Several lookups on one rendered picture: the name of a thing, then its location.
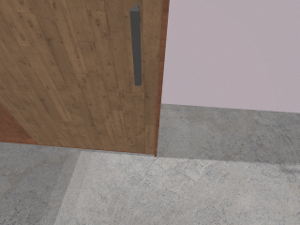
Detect handle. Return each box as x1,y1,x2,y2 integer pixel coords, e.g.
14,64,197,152
129,4,143,86

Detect wardrobe door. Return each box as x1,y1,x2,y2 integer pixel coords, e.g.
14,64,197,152
0,0,163,154
0,103,32,139

